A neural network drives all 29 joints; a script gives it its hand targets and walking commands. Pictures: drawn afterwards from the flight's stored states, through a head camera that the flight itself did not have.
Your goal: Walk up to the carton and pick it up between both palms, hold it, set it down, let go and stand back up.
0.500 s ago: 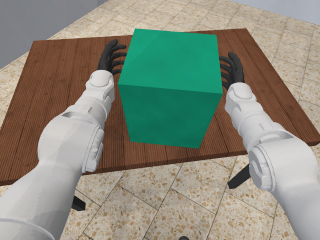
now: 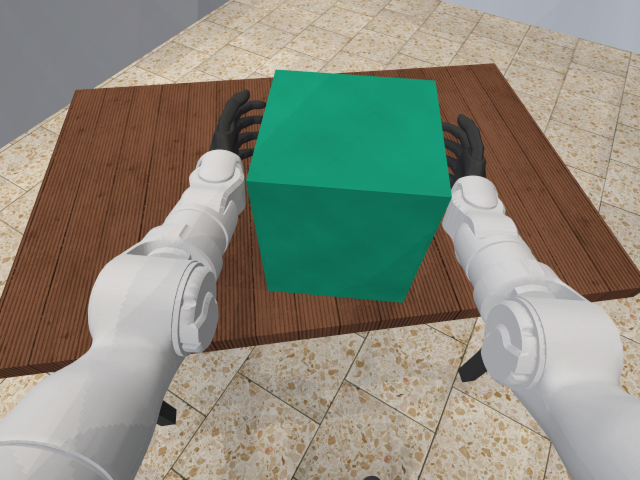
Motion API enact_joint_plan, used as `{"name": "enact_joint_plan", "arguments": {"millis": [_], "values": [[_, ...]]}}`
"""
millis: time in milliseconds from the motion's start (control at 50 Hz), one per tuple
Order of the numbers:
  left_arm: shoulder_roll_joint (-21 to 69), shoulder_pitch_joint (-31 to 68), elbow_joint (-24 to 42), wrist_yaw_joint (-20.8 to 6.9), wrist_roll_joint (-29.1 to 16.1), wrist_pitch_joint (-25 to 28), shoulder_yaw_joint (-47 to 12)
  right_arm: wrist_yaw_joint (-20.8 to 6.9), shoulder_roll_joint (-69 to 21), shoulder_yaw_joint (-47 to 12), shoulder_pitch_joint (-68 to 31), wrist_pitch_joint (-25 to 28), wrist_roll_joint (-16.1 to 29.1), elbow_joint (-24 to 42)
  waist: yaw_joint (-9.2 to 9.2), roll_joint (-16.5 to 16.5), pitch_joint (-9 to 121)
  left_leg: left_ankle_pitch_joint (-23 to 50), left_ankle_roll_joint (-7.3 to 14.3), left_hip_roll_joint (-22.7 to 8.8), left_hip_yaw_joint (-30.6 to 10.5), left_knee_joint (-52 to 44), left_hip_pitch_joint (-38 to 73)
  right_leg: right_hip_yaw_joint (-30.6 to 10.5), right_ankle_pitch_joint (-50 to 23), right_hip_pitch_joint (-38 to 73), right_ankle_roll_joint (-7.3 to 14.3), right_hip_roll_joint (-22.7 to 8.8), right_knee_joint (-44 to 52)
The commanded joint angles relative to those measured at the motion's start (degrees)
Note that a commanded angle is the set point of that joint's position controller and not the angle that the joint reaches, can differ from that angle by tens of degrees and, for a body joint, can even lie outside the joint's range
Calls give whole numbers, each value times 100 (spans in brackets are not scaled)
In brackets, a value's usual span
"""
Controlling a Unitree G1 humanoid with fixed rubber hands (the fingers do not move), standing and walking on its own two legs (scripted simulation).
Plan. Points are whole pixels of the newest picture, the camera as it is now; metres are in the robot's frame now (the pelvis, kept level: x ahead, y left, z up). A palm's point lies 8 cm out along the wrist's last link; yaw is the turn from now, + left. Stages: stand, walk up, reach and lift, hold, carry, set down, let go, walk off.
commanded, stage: reach and lift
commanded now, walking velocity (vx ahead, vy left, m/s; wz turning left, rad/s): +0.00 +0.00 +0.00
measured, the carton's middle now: (344, 195) +0.47 -0.04 +0.04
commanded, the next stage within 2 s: none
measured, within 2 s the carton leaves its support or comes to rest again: leaves its support in 1.74 s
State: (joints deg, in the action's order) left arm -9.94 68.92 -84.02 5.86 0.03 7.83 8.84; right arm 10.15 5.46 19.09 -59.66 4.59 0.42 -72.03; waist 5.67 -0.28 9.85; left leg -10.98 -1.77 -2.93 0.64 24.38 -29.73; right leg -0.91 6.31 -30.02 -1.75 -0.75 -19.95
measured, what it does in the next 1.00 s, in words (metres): stands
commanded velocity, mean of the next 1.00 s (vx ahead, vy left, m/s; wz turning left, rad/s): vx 0.00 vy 0.00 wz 0.00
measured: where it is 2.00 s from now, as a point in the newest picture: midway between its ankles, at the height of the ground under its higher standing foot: outside the picture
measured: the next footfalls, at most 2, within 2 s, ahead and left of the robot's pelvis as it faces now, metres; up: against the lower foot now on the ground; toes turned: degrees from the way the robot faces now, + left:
none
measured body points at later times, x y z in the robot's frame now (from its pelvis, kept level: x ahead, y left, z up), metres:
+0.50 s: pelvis +0.03 +0.01 +0.01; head +0.08 +0.01 +0.46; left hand +0.49 +0.11 +0.12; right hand +0.44 -0.19 +0.10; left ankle -0.01 +0.13 -0.74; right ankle +0.02 -0.14 -0.74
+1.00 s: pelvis +0.04 +0.01 +0.01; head +0.09 +0.02 +0.46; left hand +0.49 +0.11 +0.12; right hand +0.44 -0.19 +0.10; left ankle -0.01 +0.13 -0.74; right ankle +0.02 -0.13 -0.74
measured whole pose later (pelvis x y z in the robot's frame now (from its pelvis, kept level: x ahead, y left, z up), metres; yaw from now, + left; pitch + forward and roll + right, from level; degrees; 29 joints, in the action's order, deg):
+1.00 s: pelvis +0.04 +0.01 +0.01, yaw -1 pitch +3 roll +0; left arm 3.8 51.1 -46.3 -4.4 25.0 -4.9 30.1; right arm 2.5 -7.8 36.4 -41.9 8.4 -23.0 -43.6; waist 4.0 -1.3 -3.0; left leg -12.2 -1.2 -2.7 4.3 16.4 -7.1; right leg 3.7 8.7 -9.3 -1.9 -2.5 -15.1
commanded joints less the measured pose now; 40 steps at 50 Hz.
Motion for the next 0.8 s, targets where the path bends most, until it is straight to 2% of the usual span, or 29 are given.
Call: {"name": "enact_joint_plan", "arguments": {"millis": [0,20,40,60,80,120,160,200,220,260,340,440,560,580,620,640,660,740,780], "values": [[465,2371,1138,-199,382,158,297,-325,-383,172,-2203,179,-533,971,-32,354,2685,1641,-215,311,365,-30,1847,521,-1665,1506,139,237,14],[509,2308,1053,-256,504,129,431,-371,-541,199,-2176,155,-603,952,-93,306,2504,1572,-177,313,381,-106,1753,480,-1656,1642,134,220,55],[646,2270,1225,-286,589,135,493,-408,-637,291,-2118,179,-773,1061,-21,273,2549,1570,-194,322,392,-134,1797,537,-1711,1730,138,220,44],[638,2206,1311,-314,700,135,626,-443,-655,460,-2069,202,-971,1140,-75,306,2556,1579,-209,318,423,-172,1834,544,-1713,1804,116,223,41],[753,2165,1183,-381,834,95,784,-490,-847,518,-1979,168,-1116,1055,-80,174,2292,1495,-183,319,451,-258,1795,530,-1695,1937,104,198,99],[1218,2075,1375,-532,1163,60,1008,-627,-1384,725,-1988,200,-1526,1388,-94,175,2335,1597,-184,341,492,-352,1873,563,-1968,2260,78,214,81],[1875,1882,1434,-821,1703,-34,1468,-875,-2314,1046,-1870,185,-2164,1672,-120,45,2077,1490,-133,399,577,-509,1839,573,-2136,2723,30,204,115],[2560,1617,1558,-1092,2236,-135,1861,-1188,-3071,1251,-1759,169,-2732,1977,-200,94,1890,1452,-132,467,708,-619,1905,634,-2321,3184,-2,172,79],[2953,1554,1656,-1199,2364,-194,1818,-1346,-3439,1164,-1790,180,-2875,2116,-221,166,1852,1609,-140,473,746,-619,2007,690,-2451,3324,-21,174,50],[3174,1338,1712,-1341,2532,-358,1815,-1517,-3596,999,-1595,152,-3085,2228,-195,109,1688,1662,-127,465,778,-656,2130,748,-2508,3523,-85,170,44],[3337,1086,2249,-1416,2569,-584,1669,-1627,-3734,750,-1222,181,-3107,2361,-124,9,1426,1865,-136,457,798,-688,2336,797,-2536,3490,-193,195,46],[3509,751,2642,-1460,2516,-798,1404,-1673,-3663,414,-975,315,-2852,2351,-64,159,1104,2534,-230,378,753,-541,2795,864,-2672,3304,-197,267,109],[3580,297,2921,-1462,2556,-1005,1333,-1690,-3636,168,-754,429,-2679,2475,-173,77,936,2682,-187,360,781,-558,2773,890,-2891,3470,-249,257,71],[3598,286,3008,-1467,2554,-1015,1298,-1687,-3657,181,-738,442,-2712,2535,-139,36,988,2659,-180,364,773,-575,2721,901,-2869,3495,-243,263,53],[3635,134,3070,-1464,2558,-1073,1257,-1675,-3630,92,-667,466,-2666,2568,-216,23,934,2736,-169,345,776,-567,2762,887,-2956,3556,-248,262,53],[3637,170,3163,-1465,2530,-1073,1176,-1665,-3635,87,-665,484,-2658,2610,-133,46,1061,2757,-174,357,795,-538,2804,897,-3026,3546,-256,249,19],[3699,134,3186,-1457,2551,-1103,1157,-1664,-3602,59,-682,505,-2641,2645,-189,96,1010,2807,-179,349,742,-533,2766,901,-2980,3499,-247,258,14],[3676,51,3269,-1466,2542,-1179,1169,-1633,-3577,49,-592,520,-2624,2661,-143,-25,842,2736,-125,360,768,-560,2722,922,-3009,3564,-269,222,7],[3686,41,3326,-1465,2553,-1200,1122,-1624,-3580,2,-547,529,-2597,2657,-145,41,957,2758,-136,341,751,-562,2835,929,-2904,3462,-281,255,29]]}}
